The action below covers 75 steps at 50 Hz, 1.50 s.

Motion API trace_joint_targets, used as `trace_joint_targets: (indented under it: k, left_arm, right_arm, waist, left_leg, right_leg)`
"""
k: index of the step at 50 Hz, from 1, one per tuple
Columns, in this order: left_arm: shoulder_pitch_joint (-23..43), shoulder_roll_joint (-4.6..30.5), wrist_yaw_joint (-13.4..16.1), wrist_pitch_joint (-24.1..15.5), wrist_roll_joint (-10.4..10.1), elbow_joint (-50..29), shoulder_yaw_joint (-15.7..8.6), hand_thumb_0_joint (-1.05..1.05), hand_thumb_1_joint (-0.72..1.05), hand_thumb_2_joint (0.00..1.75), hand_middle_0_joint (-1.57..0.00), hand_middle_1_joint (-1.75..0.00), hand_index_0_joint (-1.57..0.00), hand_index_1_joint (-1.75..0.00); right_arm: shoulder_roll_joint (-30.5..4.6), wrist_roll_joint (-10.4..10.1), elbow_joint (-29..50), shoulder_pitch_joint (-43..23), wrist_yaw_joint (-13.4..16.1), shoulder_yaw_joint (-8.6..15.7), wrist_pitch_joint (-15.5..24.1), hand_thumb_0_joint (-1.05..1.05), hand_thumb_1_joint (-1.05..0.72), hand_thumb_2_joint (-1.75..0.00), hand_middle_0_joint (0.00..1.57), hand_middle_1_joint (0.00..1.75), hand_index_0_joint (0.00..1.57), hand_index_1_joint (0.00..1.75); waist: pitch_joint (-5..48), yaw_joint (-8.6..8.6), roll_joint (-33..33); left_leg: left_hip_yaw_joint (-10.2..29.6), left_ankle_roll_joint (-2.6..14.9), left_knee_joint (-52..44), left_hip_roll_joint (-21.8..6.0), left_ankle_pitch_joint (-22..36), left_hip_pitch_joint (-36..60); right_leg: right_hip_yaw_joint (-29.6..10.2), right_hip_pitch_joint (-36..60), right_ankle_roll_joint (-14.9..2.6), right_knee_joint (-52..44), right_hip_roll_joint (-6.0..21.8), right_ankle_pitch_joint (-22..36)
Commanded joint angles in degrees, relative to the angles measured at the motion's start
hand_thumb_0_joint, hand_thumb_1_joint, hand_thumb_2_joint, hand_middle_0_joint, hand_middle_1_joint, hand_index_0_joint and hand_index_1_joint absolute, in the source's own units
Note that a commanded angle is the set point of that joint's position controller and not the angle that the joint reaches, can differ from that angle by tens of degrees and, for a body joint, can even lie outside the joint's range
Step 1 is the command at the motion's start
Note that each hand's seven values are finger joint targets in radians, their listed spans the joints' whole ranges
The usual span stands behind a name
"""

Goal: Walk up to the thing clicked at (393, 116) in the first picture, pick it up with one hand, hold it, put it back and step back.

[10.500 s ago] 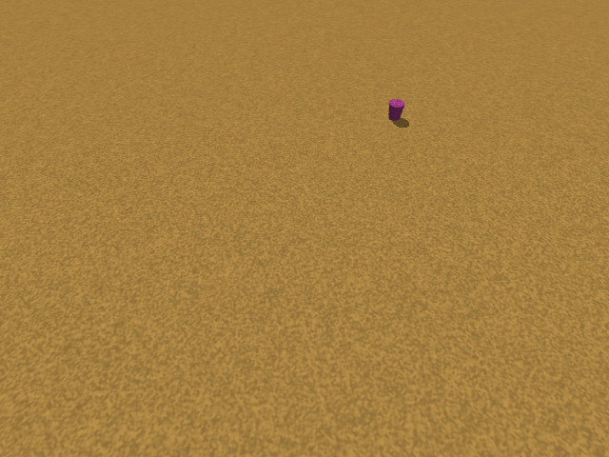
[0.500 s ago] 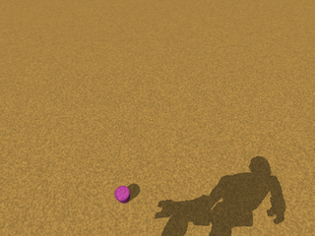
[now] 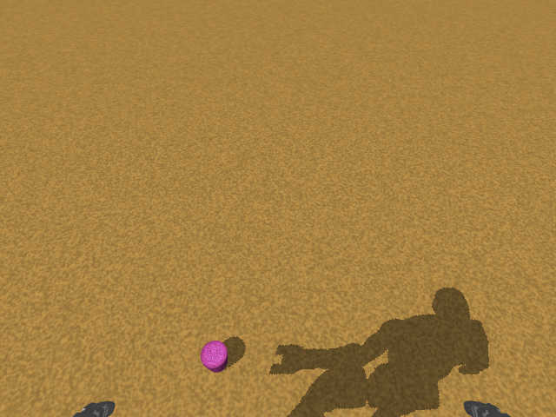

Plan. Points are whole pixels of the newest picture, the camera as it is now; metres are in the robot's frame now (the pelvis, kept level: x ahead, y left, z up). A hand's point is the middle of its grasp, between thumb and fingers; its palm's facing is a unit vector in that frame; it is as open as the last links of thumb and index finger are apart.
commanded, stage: walk up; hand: left
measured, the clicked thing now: (216, 358) +0.41 +0.23 -0.73
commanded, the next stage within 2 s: stand in 0.74 s
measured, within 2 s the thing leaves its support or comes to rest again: neither
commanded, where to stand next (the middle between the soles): +0.01 -0.01 m, yaw +0 degrees
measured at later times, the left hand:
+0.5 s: hand out of the picture +0.07 +0.25 -0.15, palm faces -0.01 -0.94 -0.34, open 7.4 cm
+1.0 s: hand out of the picture +0.06 +0.25 -0.15, palm faces -0.02 -0.94 -0.34, open 7.4 cm
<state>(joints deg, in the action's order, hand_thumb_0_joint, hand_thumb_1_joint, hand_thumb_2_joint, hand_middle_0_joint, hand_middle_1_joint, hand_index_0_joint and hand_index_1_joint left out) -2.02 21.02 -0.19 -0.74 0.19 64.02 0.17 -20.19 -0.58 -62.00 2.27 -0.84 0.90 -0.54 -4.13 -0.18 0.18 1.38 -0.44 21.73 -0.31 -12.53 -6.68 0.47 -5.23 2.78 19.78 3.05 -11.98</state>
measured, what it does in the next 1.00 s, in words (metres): stands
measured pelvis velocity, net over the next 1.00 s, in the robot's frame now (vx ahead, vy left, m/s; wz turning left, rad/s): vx -0.01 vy -0.01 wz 0.01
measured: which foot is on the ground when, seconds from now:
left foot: down 0.00-1.00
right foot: down 0.00-1.00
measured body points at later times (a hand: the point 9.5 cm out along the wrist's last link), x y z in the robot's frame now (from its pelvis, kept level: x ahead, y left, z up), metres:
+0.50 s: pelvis -0.01 -0.01 +0.00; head +0.00 +0.00 +0.45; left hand +0.07 +0.30 -0.13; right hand +0.07 -0.31 -0.13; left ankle -0.01 +0.12 -0.75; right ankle -0.01 -0.15 -0.75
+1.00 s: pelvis -0.01 -0.01 +0.00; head +0.00 -0.01 +0.45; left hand +0.06 +0.29 -0.13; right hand +0.07 -0.31 -0.13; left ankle -0.01 +0.12 -0.75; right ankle -0.01 -0.15 -0.75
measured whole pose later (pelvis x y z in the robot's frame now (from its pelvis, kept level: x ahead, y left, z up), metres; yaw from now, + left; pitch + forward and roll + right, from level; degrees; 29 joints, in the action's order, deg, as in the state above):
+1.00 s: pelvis -0.01 -0.01 +0.00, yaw +0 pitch -2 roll +0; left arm -7.0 20.0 -0.7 -0.4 1.0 64.9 -0.5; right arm -20.6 0.5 -64.1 6.2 -0.6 0.6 0.0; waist -2.6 0.0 0.3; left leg 2.0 -1.2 18.5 -0.8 -10.1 -6.4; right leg 1.1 -5.2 2.1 17.6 2.6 -10.3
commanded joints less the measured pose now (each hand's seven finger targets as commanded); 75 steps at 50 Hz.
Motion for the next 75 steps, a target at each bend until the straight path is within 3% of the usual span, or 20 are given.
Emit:
trace_joint_targets:
  k: [1, 17, 36, 37, 40, 47, 62, 75]
  left_arm:
    - [2.5, 12.2, 1.0, -1.6, 0.0, -2.5, -2.6, 0.0, 0.9, 0.9, -0.2, -0.3, -0.2, -0.3]
    - [2.1, 12.2, 0.7, -1.3, 0.5, -1.8, -3.4, 0.0, 0.9, 0.9, -0.2, -0.3, -0.2, -0.3]
    - [0.5, 11.7, 0.7, -1.1, 0.6, -2.1, -3.7, 0.0, 0.9, 0.9, -0.2, -0.3, -0.2, -0.3]
    - [-1.1, 11.6, 0.7, -1.0, 0.7, -2.1, -3.3, 0.0, 0.9, 0.9, -0.2, -0.3, -0.2, -0.3]
    - [-1.2, 11.5, 0.6, -1.1, 0.6, -2.3, -3.2, 0.0, 0.9, 0.9, -0.2, -0.3, -0.2, -0.3]
    - [-2.4, 11.8, 0.6, -1.3, 0.6, -2.8, -3.0, 0.0, 0.9, 0.9, -0.2, -0.3, -0.2, -0.3]
    - [-3.3, 11.9, 0.5, -0.9, 0.4, -3.1, -2.7, 0.0, 0.9, 0.9, -0.2, -0.3, -0.2, -0.3]
    - [-3.3, 11.7, 0.7, -1.1, 0.3, -3.3, -2.5, 0.0, 0.9, 0.9, -0.2, -0.3, -0.2, -0.3]
  right_arm:
    - [-12.8, 0.2, 2.1, -1.9, 0.7, 2.5, 1.3, 0.0, -0.9, -0.9, 0.2, 0.3, 0.2, 0.3]
    - [-12.3, 0.4, 0.9, -1.0, 0.5, 2.1, 1.0, 0.0, -0.9, -0.9, 0.2, 0.3, 0.2, 0.3]
    - [-12.1, 0.6, 0.9, 0.5, 0.8, 2.2, 1.2, 0.0, -0.9, -0.9, 0.2, 0.3, 0.2, 0.3]
    - [-12.5, 1.5, 1.0, 1.6, 1.1, 2.2, 1.5, 0.0, -0.9, -0.9, 0.2, 0.3, 0.2, 0.3]
    - [-12.6, 1.4, 1.0, 1.4, 1.1, 2.1, 1.8, 0.0, -0.9, -0.9, 0.2, 0.3, 0.2, 0.3]
    - [-12.5, 1.2, 1.5, 1.4, 1.0, 2.0, 2.1, 0.0, -0.9, -0.9, 0.2, 0.3, 0.2, 0.3]
    - [-12.8, 1.1, 1.5, 1.6, 1.0, 1.6, 2.1, 0.0, -0.9, -0.9, 0.2, 0.3, 0.2, 0.3]
    - [-12.8, 1.0, 1.4, 1.8, 1.1, 1.5, 2.0, 0.0, -0.9, -0.9, 0.2, 0.3, 0.2, 0.3]
  waist:
    - [8.5, 0.26, -0.2]
    - [5.5, 0.42, 0.1]
    - [5.2, 0.27, 0.2]
    - [5.2, 0.34, -0.9]
    - [4.1, 0.38, -0.2]
    - [5.6, 0.28, -0.5]
    - [4.8, 0.04, 0.3]
    - [5.2, -0.01, 0.1]
  left_leg:
    - [4.0, 1.97, -3.2, -6.9, 18.3, 3.0]
    - [4.5, 1.69, -5.4, -6.1, 9.1, -0.3]
    - [5.6, 1.75, -5.4, -6.1, 8.7, -1.6]
    - [5.1, 1.48, -6.0, -6.8, 7.9, -1.5]
    - [5.2, 1.43, -6.0, -6.7, 7.8, -1.6]
    - [4.8, 1.57, -5.5, -6.9, 11.2, 0.3]
    - [4.3, 1.28, -5.8, -6.8, 10.1, -0.3]
    - [3.8, 1.23, -4.9, -6.8, 12.9, 0.5]
  right_leg:
    - [-2.6, 3.8, -2.95, -2.8, 4.9, 16.1]
    - [-2.6, 2.3, -2.99, -5.2, 4.5, 8.6]
    - [-2.3, 1.8, -3.23, -4.7, 4.2, 7.2]
    - [-3.3, 1.5, -3.33, -5.0, 5.1, 5.7]
    - [-3.3, 0.8, -3.26, -5.1, 5.0, 5.1]
    - [-3.2, 0.8, -3.21, -4.4, 5.0, 8.7]
    - [-3.7, 0.6, -3.4, -4.1, 4.8, 8.1]
    - [-3.8, 1.3, -3.37, -3.9, 4.9, 11.9]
